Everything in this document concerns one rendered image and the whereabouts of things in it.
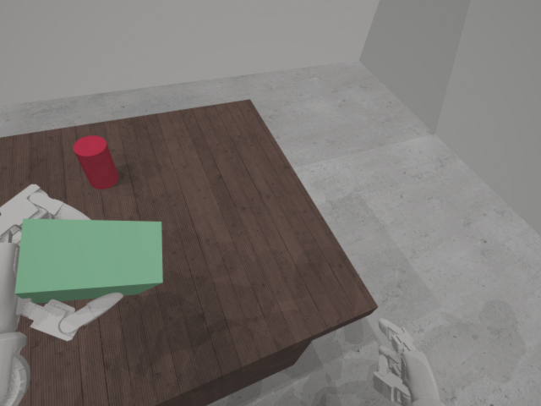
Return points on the robot left hand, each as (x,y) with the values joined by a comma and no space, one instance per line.
(55,318)

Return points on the sponge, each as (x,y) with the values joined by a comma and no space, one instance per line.
(85,259)

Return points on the table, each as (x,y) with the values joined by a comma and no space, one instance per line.
(252,273)

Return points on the robot right hand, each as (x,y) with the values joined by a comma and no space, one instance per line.
(411,377)

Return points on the left robot forearm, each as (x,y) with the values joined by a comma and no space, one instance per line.
(14,369)

